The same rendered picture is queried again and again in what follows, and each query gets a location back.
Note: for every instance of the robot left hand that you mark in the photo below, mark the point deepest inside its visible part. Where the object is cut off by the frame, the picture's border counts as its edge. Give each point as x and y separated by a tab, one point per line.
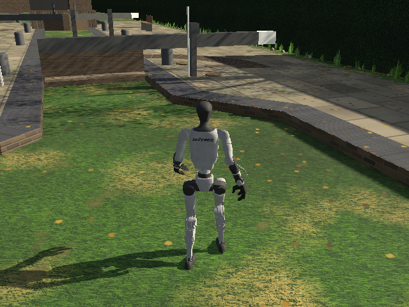
182	167

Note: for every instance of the left robot upper arm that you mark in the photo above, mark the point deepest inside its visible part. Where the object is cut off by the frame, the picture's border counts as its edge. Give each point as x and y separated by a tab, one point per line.
180	146

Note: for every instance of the robot right forearm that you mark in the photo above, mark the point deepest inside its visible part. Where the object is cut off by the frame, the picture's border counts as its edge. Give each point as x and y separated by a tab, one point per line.
236	173

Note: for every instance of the robot left foot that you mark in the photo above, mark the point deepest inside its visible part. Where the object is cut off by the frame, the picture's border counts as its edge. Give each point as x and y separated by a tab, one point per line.
189	264

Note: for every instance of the right robot upper arm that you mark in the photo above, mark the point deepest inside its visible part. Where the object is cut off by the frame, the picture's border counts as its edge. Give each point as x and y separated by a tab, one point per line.
227	146

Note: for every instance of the robot right hand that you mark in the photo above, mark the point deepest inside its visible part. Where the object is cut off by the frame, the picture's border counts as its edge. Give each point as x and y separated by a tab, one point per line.
243	190

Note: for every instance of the right robot shin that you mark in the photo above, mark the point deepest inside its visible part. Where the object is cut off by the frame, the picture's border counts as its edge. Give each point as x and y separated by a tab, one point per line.
220	223

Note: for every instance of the robot left forearm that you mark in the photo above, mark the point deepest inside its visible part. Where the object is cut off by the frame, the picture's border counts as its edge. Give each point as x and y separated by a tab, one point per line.
176	164

